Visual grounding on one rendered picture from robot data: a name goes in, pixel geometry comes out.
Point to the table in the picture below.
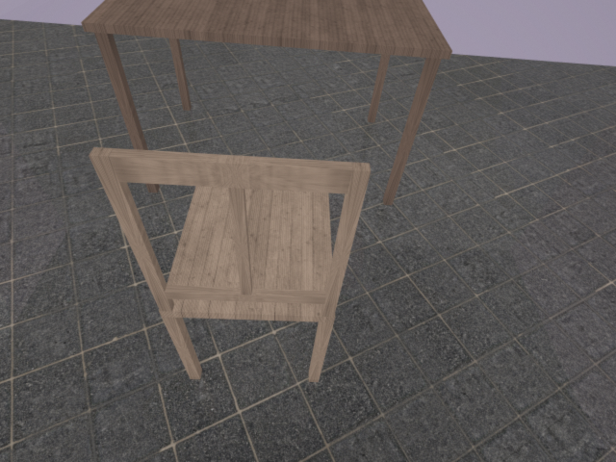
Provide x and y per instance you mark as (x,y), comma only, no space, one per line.
(386,27)

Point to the chair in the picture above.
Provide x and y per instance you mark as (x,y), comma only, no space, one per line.
(244,254)

